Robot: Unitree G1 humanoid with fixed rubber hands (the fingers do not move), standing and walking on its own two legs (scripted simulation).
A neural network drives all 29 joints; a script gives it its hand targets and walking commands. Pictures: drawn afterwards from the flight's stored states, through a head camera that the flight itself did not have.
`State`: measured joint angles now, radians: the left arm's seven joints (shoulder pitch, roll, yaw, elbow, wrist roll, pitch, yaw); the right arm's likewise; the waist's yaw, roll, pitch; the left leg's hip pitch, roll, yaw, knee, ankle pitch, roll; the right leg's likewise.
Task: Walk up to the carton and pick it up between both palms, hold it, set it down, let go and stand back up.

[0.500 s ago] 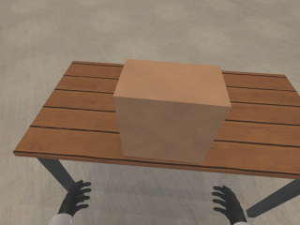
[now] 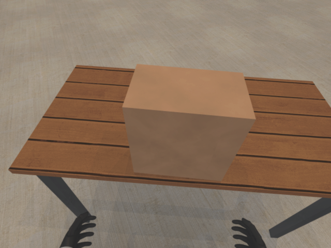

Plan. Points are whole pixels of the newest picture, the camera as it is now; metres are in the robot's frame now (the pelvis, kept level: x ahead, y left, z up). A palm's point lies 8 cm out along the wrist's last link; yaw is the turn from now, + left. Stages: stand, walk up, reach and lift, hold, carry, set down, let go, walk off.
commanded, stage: let go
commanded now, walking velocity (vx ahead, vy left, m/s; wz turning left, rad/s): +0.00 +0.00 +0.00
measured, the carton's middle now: (182, 127) +0.43 -0.04 +0.04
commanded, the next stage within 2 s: stand in 0.02 s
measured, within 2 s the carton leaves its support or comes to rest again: neither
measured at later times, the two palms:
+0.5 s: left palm out of the picture +0.04 +0.24 -0.13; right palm out of the picture +0.00 -0.24 -0.14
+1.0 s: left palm out of the picture -0.04 +0.23 -0.14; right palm out of the picture -0.06 -0.19 -0.16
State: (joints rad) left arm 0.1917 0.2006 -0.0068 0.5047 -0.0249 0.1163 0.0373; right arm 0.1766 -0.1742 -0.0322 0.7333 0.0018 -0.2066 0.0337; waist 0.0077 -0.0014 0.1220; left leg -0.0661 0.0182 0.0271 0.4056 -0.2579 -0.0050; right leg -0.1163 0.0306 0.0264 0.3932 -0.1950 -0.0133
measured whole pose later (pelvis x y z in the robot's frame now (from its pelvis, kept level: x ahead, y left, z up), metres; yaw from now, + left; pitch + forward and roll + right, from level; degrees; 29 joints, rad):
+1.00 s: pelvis -0.02 +0.02 +0.00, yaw -3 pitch -2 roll +1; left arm 0.37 0.11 0.00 1.11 0.02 -0.01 0.02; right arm 0.36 -0.15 -0.01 1.11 -0.02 0.01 -0.02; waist -0.01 0.02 -0.02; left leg -0.16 -0.01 0.08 0.43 -0.24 0.03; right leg -0.25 0.01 0.10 0.46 -0.18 0.02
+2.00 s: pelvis -0.01 +0.02 +0.00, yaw -4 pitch -2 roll +1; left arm 0.32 0.08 -0.01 1.18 0.01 0.00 0.04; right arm 0.34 -0.12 0.00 1.14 -0.01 0.00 -0.04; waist -0.01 0.01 0.03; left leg -0.16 -0.02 0.08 0.45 -0.27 0.04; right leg -0.25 0.01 0.11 0.48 -0.20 0.03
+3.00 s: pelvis +0.02 +0.05 -0.01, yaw -4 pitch -2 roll +0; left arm 0.26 0.09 -0.01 1.22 0.01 0.01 0.05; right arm 0.34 -0.10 0.00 1.15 -0.01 -0.02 -0.05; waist -0.01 0.00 0.06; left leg -0.08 -0.06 0.09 0.43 -0.32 0.08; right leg -0.18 -0.03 0.12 0.47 -0.25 0.07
